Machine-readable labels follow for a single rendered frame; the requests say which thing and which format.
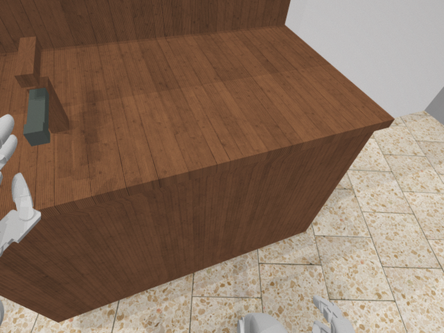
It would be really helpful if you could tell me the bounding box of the right robot thigh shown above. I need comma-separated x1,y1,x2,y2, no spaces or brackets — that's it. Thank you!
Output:
237,313,288,333

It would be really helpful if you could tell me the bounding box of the counter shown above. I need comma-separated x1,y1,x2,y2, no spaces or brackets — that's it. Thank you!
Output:
0,0,395,323

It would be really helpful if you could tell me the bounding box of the right robot hand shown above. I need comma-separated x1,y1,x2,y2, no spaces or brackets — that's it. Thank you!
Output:
311,295,355,333

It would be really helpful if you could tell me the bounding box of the left robot hand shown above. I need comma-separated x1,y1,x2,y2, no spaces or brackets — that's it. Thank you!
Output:
0,114,41,257

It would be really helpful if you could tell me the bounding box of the tap lever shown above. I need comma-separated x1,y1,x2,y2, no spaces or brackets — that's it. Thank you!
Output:
23,88,50,146

